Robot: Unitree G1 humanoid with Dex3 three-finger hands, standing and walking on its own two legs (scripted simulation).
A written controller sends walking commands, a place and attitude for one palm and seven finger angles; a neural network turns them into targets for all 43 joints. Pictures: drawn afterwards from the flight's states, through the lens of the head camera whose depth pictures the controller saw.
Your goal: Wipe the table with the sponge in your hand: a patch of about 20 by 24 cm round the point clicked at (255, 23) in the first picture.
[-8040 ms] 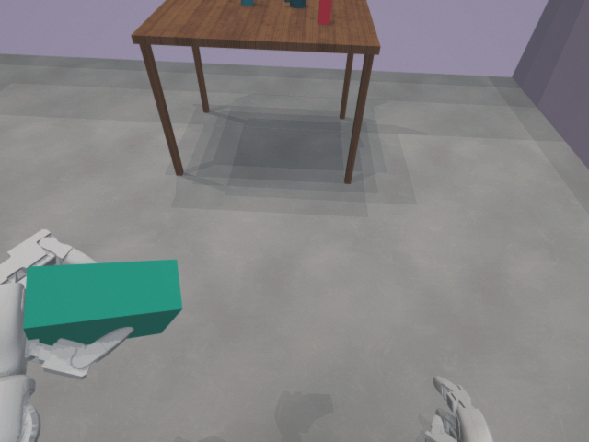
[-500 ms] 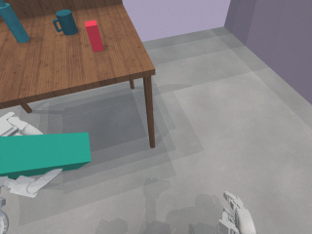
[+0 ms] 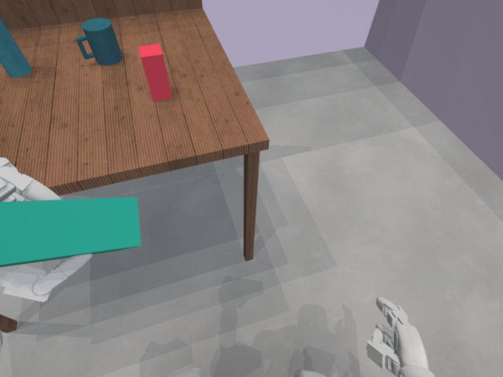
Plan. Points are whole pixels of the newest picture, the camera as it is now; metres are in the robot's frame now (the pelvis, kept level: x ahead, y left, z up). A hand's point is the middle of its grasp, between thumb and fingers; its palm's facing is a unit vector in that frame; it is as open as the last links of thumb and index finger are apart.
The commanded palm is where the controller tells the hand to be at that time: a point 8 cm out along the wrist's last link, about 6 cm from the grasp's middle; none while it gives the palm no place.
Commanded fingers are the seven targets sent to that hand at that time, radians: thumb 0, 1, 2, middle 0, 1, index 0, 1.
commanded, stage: take the last steps up to it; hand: left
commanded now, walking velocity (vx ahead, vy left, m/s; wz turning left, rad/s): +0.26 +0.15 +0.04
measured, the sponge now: (86, 230) +0.25 +0.20 +0.16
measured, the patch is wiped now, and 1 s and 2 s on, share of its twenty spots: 0.00 0.00 0.00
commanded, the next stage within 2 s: come to a stop and stand still in 0.46 s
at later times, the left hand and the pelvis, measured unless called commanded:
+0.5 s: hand (53, 165) +0.32 +0.26 +0.19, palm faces +0.37 -0.80 -0.48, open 9.4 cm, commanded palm +0.26 +0.31 +0.19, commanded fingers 0.00 0.10 1.30 -1.20 -1.60 -1.20 -1.60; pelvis +0.11 +0.03 +0.02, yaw +2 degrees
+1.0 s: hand (55, 149) +0.36 +0.27 +0.18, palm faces +0.39 -0.81 -0.45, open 9.4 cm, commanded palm +0.30 +0.32 +0.19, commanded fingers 0.00 0.10 1.30 -1.20 -1.60 -1.20 -1.60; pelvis +0.14 +0.04 +0.02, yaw +0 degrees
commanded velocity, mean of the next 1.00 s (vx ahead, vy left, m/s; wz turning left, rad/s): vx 0.05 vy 0.06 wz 0.02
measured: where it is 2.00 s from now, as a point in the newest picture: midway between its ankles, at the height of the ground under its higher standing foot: outside the picture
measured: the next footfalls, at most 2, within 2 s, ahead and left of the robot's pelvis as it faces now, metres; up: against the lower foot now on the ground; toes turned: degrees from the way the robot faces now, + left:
right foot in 0.20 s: +0.12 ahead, -0.09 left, +0.00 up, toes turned -10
left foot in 0.56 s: +0.21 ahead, +0.19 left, +0.00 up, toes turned +9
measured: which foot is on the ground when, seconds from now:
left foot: down 0.00-0.20, up 0.22-0.54, down 0.56-0.88, up 0.90-1.00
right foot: up 0.00-0.18, down 0.20-0.56, up 0.58-0.82, down 0.84-1.00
